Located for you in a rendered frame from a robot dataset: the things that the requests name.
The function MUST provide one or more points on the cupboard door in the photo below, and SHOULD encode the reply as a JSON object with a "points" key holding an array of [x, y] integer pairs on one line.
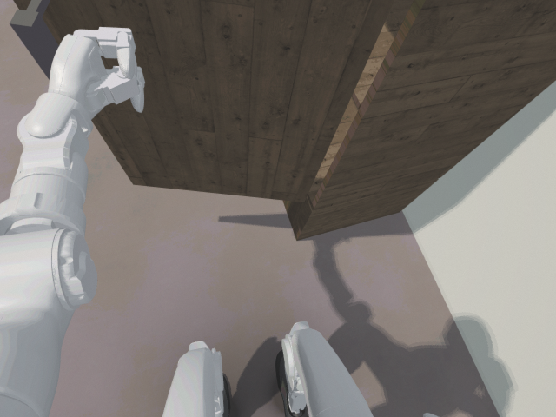
{"points": [[241, 97]]}

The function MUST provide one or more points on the robot left hand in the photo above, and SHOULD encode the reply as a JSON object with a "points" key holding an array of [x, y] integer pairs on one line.
{"points": [[77, 69]]}

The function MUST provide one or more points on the robot right foot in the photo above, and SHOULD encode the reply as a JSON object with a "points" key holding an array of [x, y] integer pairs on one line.
{"points": [[283, 387]]}

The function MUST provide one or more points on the robot left forearm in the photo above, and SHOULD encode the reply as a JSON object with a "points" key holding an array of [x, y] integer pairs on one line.
{"points": [[50, 185]]}

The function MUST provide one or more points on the robot left upper arm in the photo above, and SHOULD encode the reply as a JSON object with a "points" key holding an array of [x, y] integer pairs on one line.
{"points": [[44, 277]]}

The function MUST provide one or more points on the handle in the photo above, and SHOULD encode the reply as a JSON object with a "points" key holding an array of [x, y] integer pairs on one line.
{"points": [[35, 34]]}

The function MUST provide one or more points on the robot right shin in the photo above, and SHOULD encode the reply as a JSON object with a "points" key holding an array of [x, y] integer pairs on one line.
{"points": [[296, 397]]}

